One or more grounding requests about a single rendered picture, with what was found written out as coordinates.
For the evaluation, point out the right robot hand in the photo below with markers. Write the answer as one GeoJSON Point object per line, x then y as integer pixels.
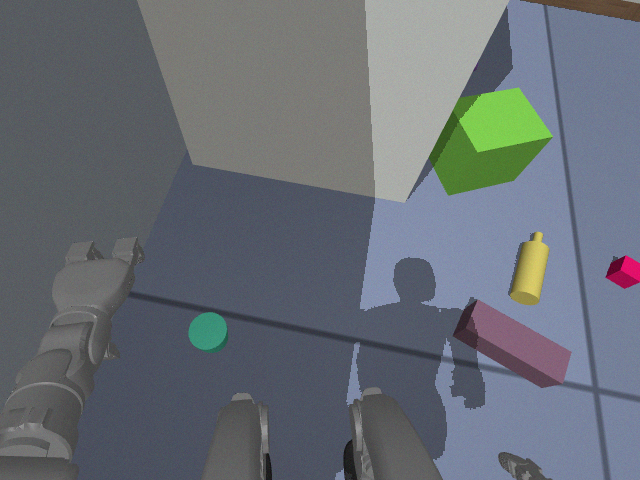
{"type": "Point", "coordinates": [520, 468]}

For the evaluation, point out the left robot hand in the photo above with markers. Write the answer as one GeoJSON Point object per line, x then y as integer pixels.
{"type": "Point", "coordinates": [90, 280]}

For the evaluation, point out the left robot arm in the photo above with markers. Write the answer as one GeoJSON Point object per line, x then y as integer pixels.
{"type": "Point", "coordinates": [38, 424]}

